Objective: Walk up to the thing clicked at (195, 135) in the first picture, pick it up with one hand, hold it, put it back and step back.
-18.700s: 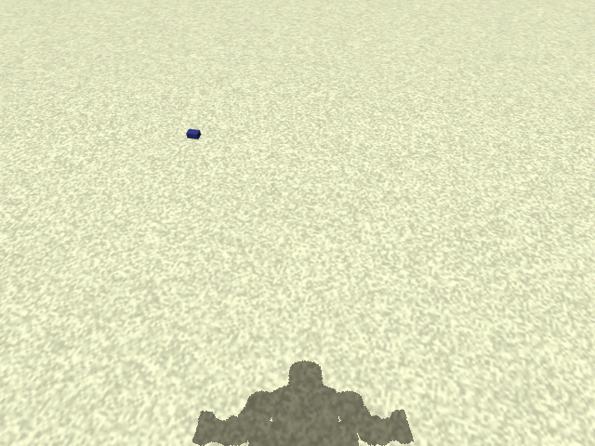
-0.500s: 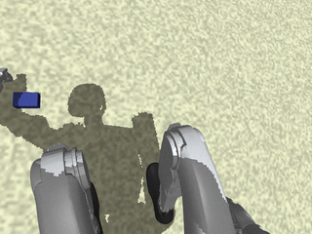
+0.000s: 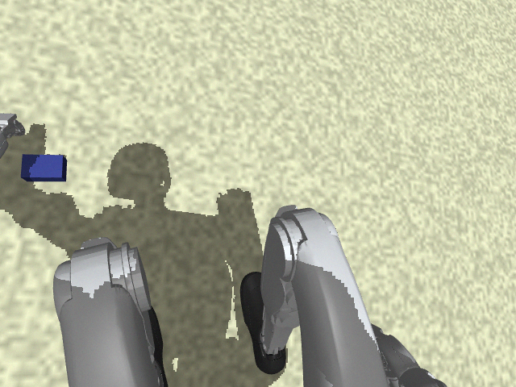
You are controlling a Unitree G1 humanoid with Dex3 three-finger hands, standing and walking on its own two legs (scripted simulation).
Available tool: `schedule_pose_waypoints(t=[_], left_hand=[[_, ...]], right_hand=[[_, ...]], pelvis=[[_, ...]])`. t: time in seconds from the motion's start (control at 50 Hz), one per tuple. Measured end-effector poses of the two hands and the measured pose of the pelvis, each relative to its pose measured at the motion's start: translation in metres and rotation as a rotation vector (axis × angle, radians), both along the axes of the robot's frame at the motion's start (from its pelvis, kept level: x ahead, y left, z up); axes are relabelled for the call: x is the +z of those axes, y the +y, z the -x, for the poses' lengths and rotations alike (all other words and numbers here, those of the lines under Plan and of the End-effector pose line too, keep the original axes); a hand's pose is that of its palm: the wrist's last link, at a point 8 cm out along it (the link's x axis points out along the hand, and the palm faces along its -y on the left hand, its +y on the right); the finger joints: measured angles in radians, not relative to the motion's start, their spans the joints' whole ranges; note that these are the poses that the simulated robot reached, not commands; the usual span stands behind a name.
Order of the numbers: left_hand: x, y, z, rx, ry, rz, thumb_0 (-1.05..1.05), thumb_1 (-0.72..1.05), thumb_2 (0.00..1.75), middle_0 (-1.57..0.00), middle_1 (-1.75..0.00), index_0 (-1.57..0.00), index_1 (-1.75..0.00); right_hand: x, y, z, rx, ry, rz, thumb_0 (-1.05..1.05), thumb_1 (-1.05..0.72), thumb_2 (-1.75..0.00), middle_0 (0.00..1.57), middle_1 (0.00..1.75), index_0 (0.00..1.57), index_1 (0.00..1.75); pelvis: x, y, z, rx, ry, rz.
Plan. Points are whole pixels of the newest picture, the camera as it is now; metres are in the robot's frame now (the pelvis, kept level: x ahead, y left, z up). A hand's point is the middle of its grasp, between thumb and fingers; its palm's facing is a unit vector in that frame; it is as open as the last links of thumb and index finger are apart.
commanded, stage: rise first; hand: left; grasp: from above
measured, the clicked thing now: (45, 168) +0.47 +0.30 -0.30
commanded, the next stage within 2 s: approach in 0.10 s
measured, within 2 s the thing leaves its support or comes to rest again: neither
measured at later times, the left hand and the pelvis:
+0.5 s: hand (21, 157) +0.45 +0.30 -0.17, palm faces -0.46 +0.00 -0.89, open 12.8 cm; pelvis +0.00 +0.00 +0.00, yaw +0 degrees
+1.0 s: hand (7, 177) +0.43 +0.31 -0.18, palm faces -0.59 -0.06 -0.80, open 12.6 cm; pelvis -0.01 -0.01 +0.00, yaw +1 degrees
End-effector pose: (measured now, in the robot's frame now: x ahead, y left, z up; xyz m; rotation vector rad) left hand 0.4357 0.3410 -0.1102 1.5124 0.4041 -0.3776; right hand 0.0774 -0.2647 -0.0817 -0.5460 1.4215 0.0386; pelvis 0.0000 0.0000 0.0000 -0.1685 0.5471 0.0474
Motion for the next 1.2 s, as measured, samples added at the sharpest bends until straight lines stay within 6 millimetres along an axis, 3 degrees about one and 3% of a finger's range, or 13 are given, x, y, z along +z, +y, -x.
schedule_pose_waypoints(t=[0.36, 0.44, 0.6, 0.7, 0.8, 0.94, 1.02, 1.1, 1.2], left_hand=[[-0.007, -0.006, -0.001, 0.002, 0.044, 0.0, 0.0, -0.27, 0.81, -0.36, -0.69, -0.33, -0.71], [-0.005, -0.024, -0.012, -0.051, 0.01, 0.017, 0.0, -0.29, 0.82, -0.35, -0.71, -0.32, -0.73], [0.003, -0.077, -0.048, -0.127, -0.096, 0.028, 0.0, -0.29, 0.82, -0.34, -0.74, -0.32, -0.75], [0.011, -0.09, -0.056, -0.081, -0.106, -0.02, 0.0, -0.29, 0.83, -0.33, -0.74, -0.31, -0.75], [0.013, -0.079, -0.045, 0.016, -0.034, -0.063, 0.0, -0.29, 0.82, -0.33, -0.73, -0.31, -0.74], [-0.003, -0.04, -0.011, 0.093, 0.131, -0.048, 0.0, -0.26, 0.79, -0.34, -0.74, -0.33, -0.74], [-0.014, -0.024, -0.004, 0.058, 0.132, 0.012, 0.0, -0.25, 0.77, -0.34, -0.76, -0.34, -0.76], [-0.025, -0.022, -0.003, -0.021, 0.101, 0.063, 0.0, -0.27, 0.77, -0.31, -0.8, -0.32, -0.78], [-0.036, -0.033, -0.009, -0.106, 0.036, 0.092, 0.0, -0.29, 0.79, -0.28, -0.82, -0.29, -0.8]], right_hand=[[-0.001, -0.001, 0.01, -0.015, 0.018, -0.007, 0.0, -0.91, -0.9, 0.2, 0.3, 0.21, 0.3], [0.001, -0.002, 0.01, -0.011, 0.022, -0.001, 0.0, -0.91, -0.9, 0.2, 0.3, 0.2, 0.3], [0.007, -0.003, 0.018, -0.052, -0.01, -0.004, 0.0, -0.92, -0.9, 0.2, 0.3, 0.2, 0.3], [0.006, -0.001, 0.03, -0.097, -0.012, -0.04, 0.0, -0.91, -0.9, 0.2, 0.3, 0.2, 0.3], [0.003, 0.0, 0.04, -0.126, -0.005, -0.075, 0.0, -0.91, -0.9, 0.2, 0.3, 0.2, 0.3], [0.0, -0.006, 0.042, -0.095, 0.016, -0.05, 0.0, -0.91, -0.9, 0.2, 0.3, 0.21, 0.3], [0.003, -0.012, 0.039, -0.037, 0.055, 0.001, 0.0, -0.91, -0.9, 0.2, 0.3, 0.2, 0.3], [0.01, -0.015, 0.032, 0.006, 0.086, 0.052, 0.0, -0.92, -0.9, 0.2, 0.3, 0.2, 0.3], [0.017, -0.011, 0.017, 0.028, 0.08, 0.08, 0.0, -0.91, -0.9, 0.2, 0.3, 0.2, 0.3]], pelvis=[[0.0, -0.001, 0.001, 0.001, 0.001, -0.003], [0.0, -0.001, 0.0, 0.001, 0.007, -0.004], [0.002, -0.002, -0.002, -0.004, 0.028, -0.003], [0.008, -0.003, -0.002, -0.01, 0.045, -0.013], [0.012, -0.005, 0.002, -0.012, 0.04, -0.027], [0.008, -0.006, 0.009, -0.001, 0.007, -0.031], [0.003, -0.005, 0.01, 0.001, -0.012, -0.018], [-0.001, -0.002, 0.007, -0.001, -0.022, 0.002], [-0.003, 0.002, 0.0, -0.005, -0.019, 0.021]])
